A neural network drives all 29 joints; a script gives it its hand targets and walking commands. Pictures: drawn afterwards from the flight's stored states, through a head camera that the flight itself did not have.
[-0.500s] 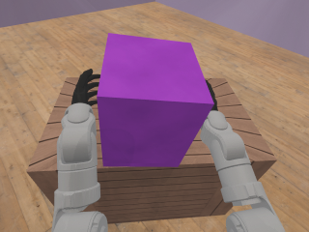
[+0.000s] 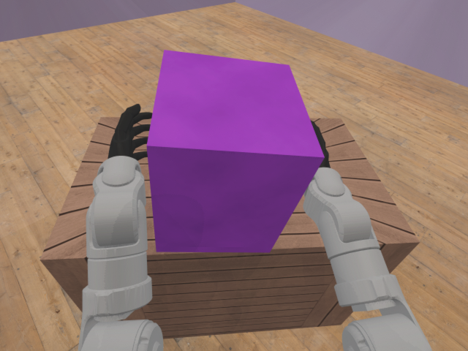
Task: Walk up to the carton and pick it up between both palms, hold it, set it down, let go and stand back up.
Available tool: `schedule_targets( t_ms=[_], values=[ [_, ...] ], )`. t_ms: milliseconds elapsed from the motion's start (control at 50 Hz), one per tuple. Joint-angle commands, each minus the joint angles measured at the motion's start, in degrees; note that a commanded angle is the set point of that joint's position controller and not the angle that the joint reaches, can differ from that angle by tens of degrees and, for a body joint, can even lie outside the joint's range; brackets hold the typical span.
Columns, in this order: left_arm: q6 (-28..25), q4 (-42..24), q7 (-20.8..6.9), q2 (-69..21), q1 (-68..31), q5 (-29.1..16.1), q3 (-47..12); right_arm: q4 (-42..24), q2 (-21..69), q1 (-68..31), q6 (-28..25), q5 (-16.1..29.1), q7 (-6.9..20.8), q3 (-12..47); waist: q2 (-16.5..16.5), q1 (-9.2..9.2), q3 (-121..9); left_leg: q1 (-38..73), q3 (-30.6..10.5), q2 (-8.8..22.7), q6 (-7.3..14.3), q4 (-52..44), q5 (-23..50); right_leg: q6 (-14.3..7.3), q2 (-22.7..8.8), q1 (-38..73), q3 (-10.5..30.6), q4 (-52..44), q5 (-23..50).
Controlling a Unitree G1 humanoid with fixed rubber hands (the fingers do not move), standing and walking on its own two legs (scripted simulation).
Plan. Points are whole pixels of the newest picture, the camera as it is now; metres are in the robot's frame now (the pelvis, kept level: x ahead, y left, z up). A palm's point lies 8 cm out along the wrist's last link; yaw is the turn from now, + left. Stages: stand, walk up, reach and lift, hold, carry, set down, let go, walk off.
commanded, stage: hold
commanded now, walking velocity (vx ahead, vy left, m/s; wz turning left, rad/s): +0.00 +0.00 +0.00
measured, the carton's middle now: (221, 160) +0.38 +0.02 +0.16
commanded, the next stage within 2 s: set down in 0.38 s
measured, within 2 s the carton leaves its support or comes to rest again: neither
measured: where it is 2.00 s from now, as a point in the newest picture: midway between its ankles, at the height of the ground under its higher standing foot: outside the picture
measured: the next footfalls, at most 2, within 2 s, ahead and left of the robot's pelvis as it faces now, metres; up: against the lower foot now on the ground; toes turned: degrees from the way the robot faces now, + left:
none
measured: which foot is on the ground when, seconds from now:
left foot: down 0.00-1.00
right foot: down 0.00-1.00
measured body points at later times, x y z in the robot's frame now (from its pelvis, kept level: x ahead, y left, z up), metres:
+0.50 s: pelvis +0.00 +0.00 +0.00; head -0.02 +0.03 +0.45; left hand +0.36 +0.16 +0.19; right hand +0.37 -0.13 +0.17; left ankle +0.05 +0.10 -0.75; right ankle +0.01 -0.09 -0.75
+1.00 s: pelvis +0.02 -0.01 +0.00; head +0.03 +0.02 +0.45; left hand +0.38 +0.14 +0.11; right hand +0.37 -0.15 +0.09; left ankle +0.05 +0.10 -0.75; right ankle +0.01 -0.09 -0.75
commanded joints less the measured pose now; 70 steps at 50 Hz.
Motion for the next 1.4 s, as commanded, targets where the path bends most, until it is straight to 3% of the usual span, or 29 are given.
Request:
schedule_targets(
  t_ms=[0, 420, 500, 600, 640, 700, 760, 840, 900, 980, 1080, 1200, 1380],
  values=[
    [-4.55, -10.37, -7.87, -22.91, -33.77, -10.39, -25.01, -19.54, 19.02, -47.15, -5.14, 3.08, 2.48, 16.84, 5.53, -0.78, -29.63, 13.07, 0.03, -0.09, -1.67, 0.57, 12.83, 3.90, -0.82, 1.16, 0.40, -0.67, 10.65],
    [-5.15, -10.71, -8.23, -22.80, -33.48, -9.90, -24.72, -19.90, 19.07, -46.71, -5.80, 2.81, 2.54, 16.46, 5.82, -0.78, -29.45, 13.31, 0.16, -0.20, -1.70, 0.48, 12.69, 3.96, -0.73, 1.59, 0.25, -0.52, 11.14],
    [-8.24, -8.98, -9.72, -21.89, -31.49, -7.55, -22.47, -18.64, 18.37, -44.35, -8.68, 1.14, 3.24, 14.65, 6.62, -0.26, -27.38, 13.42, 0.80, -0.46, -1.99, -0.60, 9.53, 4.05, -0.58, 2.30, -0.22, -0.32, 10.84],
    [-15.62, -1.92, -10.78, -19.55, -26.25, -4.23, -17.77, -10.96, 17.12, -37.54, -15.86, -4.25, 6.15, 10.13, 6.03, 1.57, -19.70, 10.08, 2.36, 0.05, -2.41, -4.78, -3.02, 4.19, -0.89, 1.17, -0.80, -0.86, 2.24],
    [-18.58, 0.46, -10.52, -18.89, -24.63, -3.63, -16.85, -8.11, 17.08, -35.56, -19.18, -6.66, 7.42, 9.03, 5.17, 2.15, -18.03, 9.30, 2.77, 0.41, -2.39, -5.73, -4.72, 4.24, -1.09, 1.29, -0.77, -1.11, 0.45],
    [-22.46, 2.33, -9.63, -18.91, -24.06, -3.92, -17.78, -6.22, 17.60, -34.49, -23.55, -8.99, 8.53, 9.32, 3.45, 2.46, -19.13, 10.44, 2.56, 0.74, -2.19, -5.65, -1.96, 4.29, -1.06, 2.58, -0.32, -1.23, 3.39],
    [-26.55, 1.52, -8.24, -20.75, -25.70, -5.57, -21.35, -7.97, 19.46, -35.49, -27.64, -9.68, 8.81, 11.97, 2.75, 2.17, -25.15, 12.91, 1.86, 0.62, -2.05, -4.11, 5.84, 4.43, -0.51, 5.31, 0.36, -0.36, 11.91],
    [-32.63, -0.16, -6.37, -24.84, -27.11, -7.66, -26.88, -11.22, 23.35, -36.03, -32.06, -9.42, 8.96, 17.84, 3.74, 2.44, -34.89, 13.74, 0.58, 0.22, -1.97, -2.15, 17.12, 4.81, -0.19, 9.22, 1.25, 1.36, 23.93],
    [-35.68, -0.03, -5.44, -26.40, -26.02, -8.29, -29.20, -11.10, 25.60, -34.35, -33.40, -8.98, 8.99, 21.03, 4.75, 3.24, -37.49, 11.87, -0.16, -0.06, -1.71, -1.69, 20.58, 5.16, -0.42, 10.33, 1.73, 2.42, 28.46],
    [-36.31, 1.35, -5.14, -26.70, -23.93, -8.20, -29.34, -9.22, 26.73, -32.45, -33.11, -7.77, 8.78, 23.01, 4.65, 4.32, -35.48, 9.31, -0.77, -0.31, -0.97, -2.16, 20.49, 5.60, -1.08, 11.45, 2.59, 3.11, 30.79],
    [-35.03, 4.69, -6.00, -25.13, -20.72, -7.17, -25.28, -5.33, 26.17, -30.19, -31.94, -6.53, 7.90, 22.67, 3.06, 4.78, -30.49, 6.79, -1.03, -0.62, -0.22, -3.73, 17.98, 6.55, -2.20, 13.90, 3.68, 3.44, 33.88],
    [-34.71, 7.60, -7.13, -23.78, -20.10, -6.20, -21.64, -2.21, 24.94, -29.18, -31.71, -6.70, 7.21, 20.23, 2.28, 3.52, -27.64, 5.70, -1.11, -0.74, -0.42, -4.82, 15.51, 6.96, -2.60, 14.99, 3.81, 3.24, 35.15],
    [-39.42, 11.25, -6.39, -26.59, -26.42, -6.35, -23.17, 0.43, 25.91, -33.04, -34.18, -10.17, 8.32, 16.10, 4.67, 1.92, -32.04, 8.20, -1.29, -0.20, -2.32, -3.39, 16.16, 5.43, -1.14, 9.65, 2.01, 1.86, 29.46]
  ],
)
